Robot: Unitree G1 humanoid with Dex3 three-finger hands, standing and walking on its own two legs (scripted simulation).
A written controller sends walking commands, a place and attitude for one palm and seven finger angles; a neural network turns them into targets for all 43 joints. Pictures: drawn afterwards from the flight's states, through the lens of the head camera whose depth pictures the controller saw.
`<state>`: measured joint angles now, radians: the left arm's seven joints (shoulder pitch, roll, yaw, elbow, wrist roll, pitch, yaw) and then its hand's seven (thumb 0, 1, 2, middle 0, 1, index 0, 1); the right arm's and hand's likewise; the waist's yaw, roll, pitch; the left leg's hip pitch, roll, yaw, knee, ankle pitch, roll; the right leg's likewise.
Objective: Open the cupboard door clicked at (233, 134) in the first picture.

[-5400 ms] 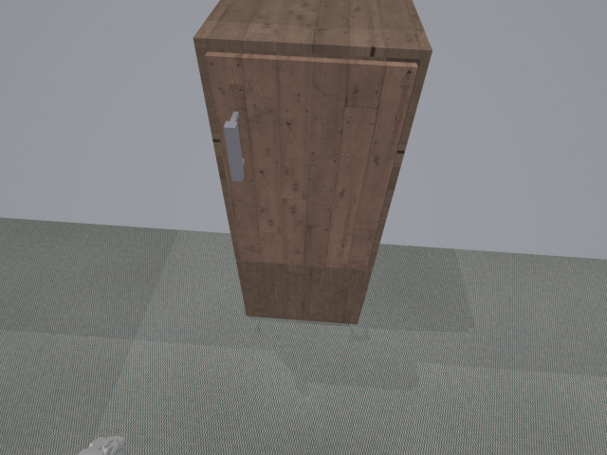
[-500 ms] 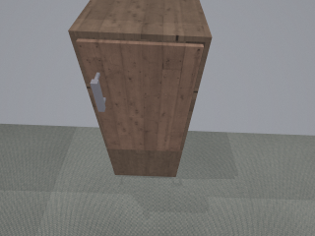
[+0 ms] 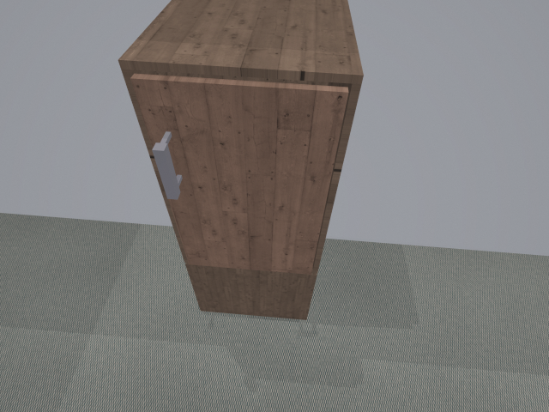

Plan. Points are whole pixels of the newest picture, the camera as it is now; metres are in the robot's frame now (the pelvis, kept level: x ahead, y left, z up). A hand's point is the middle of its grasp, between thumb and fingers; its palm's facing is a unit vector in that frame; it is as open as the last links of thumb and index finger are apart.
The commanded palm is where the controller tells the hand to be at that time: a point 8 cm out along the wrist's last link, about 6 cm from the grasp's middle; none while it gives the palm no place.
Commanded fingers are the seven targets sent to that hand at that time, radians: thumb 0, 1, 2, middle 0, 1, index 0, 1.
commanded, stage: look again from close up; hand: left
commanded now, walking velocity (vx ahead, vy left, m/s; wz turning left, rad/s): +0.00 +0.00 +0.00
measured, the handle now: (170, 166) +0.54 +0.26 +0.03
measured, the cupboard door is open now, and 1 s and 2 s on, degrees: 0 0 0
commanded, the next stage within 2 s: raise the hand with hooked fingers in 0.54 s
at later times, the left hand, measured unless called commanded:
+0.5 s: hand out of the picture -0.01 +0.20 -0.18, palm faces +0.01 -0.98 -0.18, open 7.4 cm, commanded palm none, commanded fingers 0.00 0.90 0.90 -0.20 -0.30 -0.20 -0.30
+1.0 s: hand (145, 374) +0.17 +0.20 -0.03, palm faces -0.06 -1.00 +0.04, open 8.2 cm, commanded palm +0.11 +0.28 -0.05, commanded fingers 0.00 0.46 0.71 -0.23 -0.58 -0.23 -0.58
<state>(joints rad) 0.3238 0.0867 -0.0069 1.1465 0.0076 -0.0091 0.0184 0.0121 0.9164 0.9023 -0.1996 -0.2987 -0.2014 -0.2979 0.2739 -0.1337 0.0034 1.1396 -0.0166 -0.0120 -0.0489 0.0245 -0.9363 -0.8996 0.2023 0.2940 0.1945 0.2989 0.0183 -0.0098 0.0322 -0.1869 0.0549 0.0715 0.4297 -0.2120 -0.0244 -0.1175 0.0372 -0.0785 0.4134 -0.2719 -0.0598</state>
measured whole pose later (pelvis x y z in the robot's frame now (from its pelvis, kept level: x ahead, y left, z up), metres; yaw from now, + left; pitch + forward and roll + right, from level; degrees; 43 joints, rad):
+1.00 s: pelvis -0.05 +0.04 -0.07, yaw +0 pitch +9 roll +0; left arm 0.32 0.17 0.09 0.17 -0.21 -0.49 -0.26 0.01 0.69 0.81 -0.21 -0.44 -0.22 -0.44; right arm 0.18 -0.26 -0.04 0.56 0.01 -0.27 0.01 0.02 -0.91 -0.90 0.21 0.29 0.20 0.30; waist -0.03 -0.04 -0.12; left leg -0.74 -0.01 0.07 0.99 -0.40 0.06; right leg -0.69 -0.02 -0.03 1.00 -0.46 0.00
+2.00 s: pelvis -0.02 +0.04 -0.05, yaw +1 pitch +9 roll -3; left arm 0.12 0.39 0.37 0.25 -0.36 -0.23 -0.45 -0.01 -0.45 0.33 -0.30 -1.16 -0.30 -1.16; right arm 0.26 -0.26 0.05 0.53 0.05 -0.21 -0.07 0.02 -0.90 -0.90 0.21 0.29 0.20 0.30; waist 0.00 0.04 -0.11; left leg -0.68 0.01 0.00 0.94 -0.42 0.04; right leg -0.59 0.02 -0.09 0.87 -0.45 -0.01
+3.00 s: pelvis -0.03 +0.04 -0.04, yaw +1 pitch +8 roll -3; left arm -0.12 0.44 0.42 0.46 -0.34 -0.23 -0.52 -0.01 -0.51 0.30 -0.30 -1.20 -0.30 -1.20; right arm 0.28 -0.28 0.06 0.56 0.05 -0.18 -0.08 0.02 -0.90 -0.90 0.21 0.30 0.20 0.30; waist 0.00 0.03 -0.07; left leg -0.63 0.01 0.01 0.87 -0.38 0.04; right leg -0.54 0.01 -0.08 0.81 -0.41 -0.01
